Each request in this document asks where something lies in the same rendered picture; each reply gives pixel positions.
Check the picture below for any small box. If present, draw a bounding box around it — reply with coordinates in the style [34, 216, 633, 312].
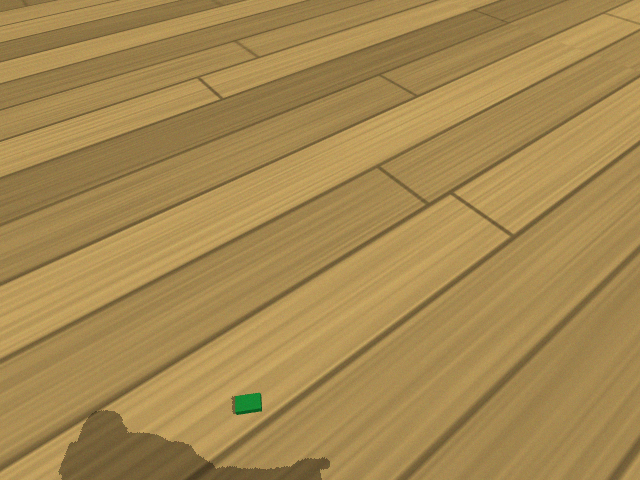
[235, 393, 262, 415]

